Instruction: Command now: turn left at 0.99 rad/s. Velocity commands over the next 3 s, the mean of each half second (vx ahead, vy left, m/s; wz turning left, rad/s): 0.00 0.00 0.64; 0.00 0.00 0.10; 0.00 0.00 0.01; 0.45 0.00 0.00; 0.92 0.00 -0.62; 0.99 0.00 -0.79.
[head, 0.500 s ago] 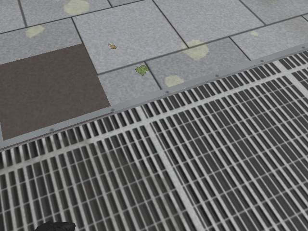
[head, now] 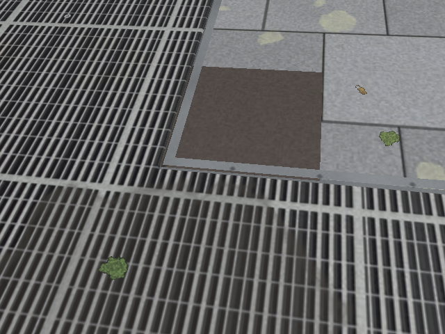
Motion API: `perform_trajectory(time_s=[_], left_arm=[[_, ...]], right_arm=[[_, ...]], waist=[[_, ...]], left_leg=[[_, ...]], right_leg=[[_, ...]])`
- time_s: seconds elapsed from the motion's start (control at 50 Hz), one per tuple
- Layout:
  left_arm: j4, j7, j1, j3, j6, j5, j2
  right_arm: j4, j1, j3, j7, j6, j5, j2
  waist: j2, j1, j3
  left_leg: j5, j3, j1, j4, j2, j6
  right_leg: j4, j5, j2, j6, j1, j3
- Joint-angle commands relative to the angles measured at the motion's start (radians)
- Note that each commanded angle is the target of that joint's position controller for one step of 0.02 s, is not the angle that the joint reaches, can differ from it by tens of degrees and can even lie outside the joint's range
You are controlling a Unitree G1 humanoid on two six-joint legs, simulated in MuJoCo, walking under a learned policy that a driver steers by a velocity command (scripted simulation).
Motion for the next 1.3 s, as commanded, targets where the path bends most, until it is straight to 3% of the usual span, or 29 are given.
perform_trajectory(time_s=[0.02,0.12,0.16,0.18,0.2,0.22,0.24,0.26,0.28,0.3,0.32,0.34,0.4,0.48,0.54,0.6,0.62,0.64,0.66,0.68,0.7,0.72,0.76,0.82,0.86,1.08,1.3], left_arm=[[-0.035,-0.005,0.062,0.062,-0.010,0.003,0.180],[-0.036,-0.034,0.053,0.077,-0.013,-0.006,0.196],[-0.030,-0.041,0.071,0.083,-0.010,-0.020,0.205],[-0.024,-0.043,0.063,0.084,-0.003,-0.033,0.206],[-0.013,-0.046,0.100,0.082,0.002,-0.036,0.190],[-0.064,-0.053,0.132,0.051,0.012,-0.017,0.080],[-0.094,-0.033,0.035,0.054,0.033,0.008,0.124],[-0.085,-0.028,0.013,0.057,0.044,-0.008,0.134],[-0.067,-0.028,0.020,0.055,0.041,-0.024,0.128],[-0.044,-0.029,0.041,0.060,0.035,-0.021,0.142],[-0.018,-0.032,0.077,0.067,0.037,-0.007,0.162],[0.004,-0.035,0.108,0.068,0.039,-0.005,0.166],[0.021,-0.043,0.113,0.057,0.048,-0.019,0.128],[0.025,-0.038,0.074,0.045,0.056,-0.015,0.097],[0.034,-0.029,0.067,0.040,0.052,-0.020,0.087],[0.057,-0.018,0.105,0.031,0.037,-0.024,0.064],[0.066,-0.014,0.125,0.024,0.024,-0.015,0.055],[0.067,-0.007,0.131,0.023,0.006,0.002,0.088],[0.052,-0.009,0.052,0.037,-0.003,-0.007,0.174],[0.055,-0.020,0.022,0.031,-0.005,-0.018,0.135],[0.056,-0.026,-0.001,0.019,-0.008,-0.016,0.101],[0.060,-0.026,-0.003,0.018,-0.008,-0.016,0.095],[0.083,-0.017,0.033,0.018,-0.012,-0.023,0.101],[0.106,-0.014,0.048,0.017,-0.012,-0.024,0.090],[0.122,-0.013,0.043,0.015,-0.013,-0.021,0.086],[0.244,-0.010,0.047,0.005,-0.023,-0.020,0.074],[0.354,-0.004,0.092,-0.012,-0.026,-0.021,0.044]], right_arm=[[-0.105,-0.075,-0.004,0.010,-0.009,0.006,-0.044],[-0.135,-0.109,0.003,0.010,-0.004,0.016,-0.022],[-0.142,-0.104,0.000,0.005,-0.006,0.007,-0.024],[-0.125,-0.049,-0.001,-0.004,-0.014,-0.005,-0.021],[-0.095,0.033,-0.014,-0.019,-0.028,-0.023,-0.070],[-0.110,0.047,-0.036,-0.036,-0.045,-0.017,-0.209],[-0.111,0.118,-0.057,-0.046,-0.052,0.003,-0.238],[-0.091,0.104,-0.033,-0.052,-0.053,0.003,-0.170],[-0.091,0.024,-0.010,-0.060,-0.051,0.001,-0.113],[-0.100,-0.059,0.003,-0.068,-0.049,0.000,-0.080],[-0.102,-0.087,0.011,-0.076,-0.051,0.006,-0.062],[-0.096,-0.086,0.020,-0.075,-0.054,0.005,-0.050],[-0.067,-0.054,0.026,-0.070,-0.070,-0.002,-0.051],[-0.031,-0.026,0.034,-0.067,-0.077,-0.011,-0.046],[-0.006,-0.025,0.038,-0.063,-0.078,-0.019,-0.046],[0.016,-0.056,0.048,-0.068,-0.080,-0.010,-0.031],[0.023,-0.062,0.056,-0.072,-0.083,-0.003,-0.014],[0.023,-0.040,0.072,-0.074,-0.091,-0.004,0.032],[0.037,0.031,0.072,-0.071,-0.088,0.002,0.049],[0.069,0.018,0.070,-0.072,-0.078,-0.011,0.023],[0.081,0.009,0.069,-0.070,-0.076,-0.014,0.017],[0.098,-0.001,0.065,-0.067,-0.078,-0.012,0.004],[0.120,-0.001,0.060,-0.065,-0.085,-0.012,-0.008],[0.168,0.011,0.068,-0.078,-0.094,-0.007,0.017],[0.197,0.013,0.069,-0.083,-0.094,-0.006,0.022],[0.341,0.035,0.072,-0.097,-0.093,-0.002,0.020],[0.437,0.052,0.085,-0.106,-0.092,0.000,0.050]], waist=[[-0.229,0.045,-0.104],[-0.256,0.039,-0.127],[-0.258,0.033,-0.135],[-0.217,-0.010,-0.147],[-0.076,-0.049,-0.173],[0.249,-0.012,-0.175],[0.171,-0.107,-0.212],[0.110,-0.086,-0.186],[0.100,-0.043,-0.118],[0.097,-0.003,-0.091],[0.113,0.011,-0.093],[0.096,0.019,-0.118],[0.049,0.013,-0.124],[0.071,-0.013,-0.086],[0.074,-0.017,-0.075],[0.037,0.024,-0.086],[0.001,0.046,-0.094],[-0.083,0.029,-0.122],[-0.208,-0.051,-0.097],[-0.200,-0.030,-0.091],[-0.199,-0.033,-0.075],[-0.191,-0.017,-0.062],[-0.173,-0.001,-0.066],[-0.090,0.009,-0.068],[-0.074,0.011,-0.058],[-0.058,0.004,-0.051],[-0.067,0.004,-0.035]], left_leg=[[-0.024,0.058,-0.082,-0.092,0.023,0.005],[-0.046,0.145,0.118,-0.312,0.009,0.056],[-0.041,0.147,0.190,-0.435,-0.008,0.083],[0.061,0.140,0.289,-0.581,-0.023,0.103],[0.193,0.014,0.460,-0.732,0.023,0.129],[0.557,-0.412,0.605,-0.752,0.351,0.226],[0.834,-0.437,0.522,-0.698,0.427,0.373],[0.838,-0.320,0.508,-0.689,0.368,0.377],[0.744,-0.233,0.433,-0.714,0.294,0.341],[0.656,-0.175,0.406,-0.731,0.222,0.294],[0.714,-0.142,0.390,-0.727,0.191,0.287],[0.758,-0.124,0.389,-0.725,0.179,0.286],[0.693,-0.134,0.394,-0.741,0.185,0.287],[0.504,-0.175,0.362,-0.761,0.189,0.295],[0.470,-0.203,0.307,-0.745,0.190,0.299],[0.468,-0.223,0.260,-0.697,0.175,0.270],[0.414,-0.220,0.210,-0.681,0.157,0.228],[0.316,-0.196,0.166,-0.640,0.109,0.176],[0.145,-0.091,0.191,-0.637,-0.020,0.142],[0.115,-0.066,0.313,-0.659,-0.020,0.130],[0.170,-0.082,0.349,-0.689,-0.011,0.129],[0.222,-0.092,0.352,-0.698,-0.003,0.130],[0.290,-0.108,0.334,-0.703,0.018,0.134],[0.287,-0.115,0.299,-0.727,0.025,0.124],[0.284,-0.119,0.297,-0.738,0.028,0.120],[0.317,-0.122,0.340,-0.761,0.050,0.119],[0.320,-0.111,0.345,-0.764,0.058,0.118]], right_leg=[[-0.069,0.455,-0.263,-0.150,0.205,0.120],[-0.001,0.440,-0.291,-0.105,0.125,0.005],[0.071,0.437,-0.308,-0.074,0.098,-0.012],[0.152,0.396,-0.296,-0.035,0.045,-0.045],[0.318,0.248,-0.248,0.026,-0.092,-0.090],[0.577,-0.422,-0.102,0.111,-0.418,-0.133],[0.710,-0.464,-0.041,0.118,-0.450,0.043],[0.760,-0.389,-0.059,0.112,-0.442,0.096],[0.736,-0.293,-0.061,0.101,-0.419,0.114],[0.690,-0.213,-0.065,0.095,-0.395,0.119],[0.697,-0.170,-0.047,0.095,-0.359,0.100],[0.704,-0.151,-0.032,0.094,-0.324,0.099],[0.618,-0.144,-0.016,0.086,-0.290,0.106],[0.430,-0.164,-0.003,0.064,-0.230,0.114],[0.313,-0.190,0.019,0.042,-0.137,0.108],[0.097,-0.091,0.035,0.017,0.005,0.101],[-0.050,0.050,0.011,0.008,0.107,0.130],[-0.120,0.111,-0.108,-0.006,0.187,0.265],[-0.118,0.215,-0.214,-0.065,0.095,0.375],[-0.110,0.177,-0.218,-0.093,-0.014,0.356],[-0.109,0.110,-0.168,-0.063,-0.038,0.315],[-0.105,0.065,-0.122,-0.033,-0.029,0.278],[-0.091,0.082,-0.087,-0.015,0.014,0.244],[-0.073,0.095,-0.083,-0.023,0.061,0.235],[-0.076,0.086,-0.081,-0.026,0.059,0.233],[-0.103,0.108,-0.073,-0.028,0.058,0.230],[-0.113,0.113,-0.066,-0.026,0.055,0.229]])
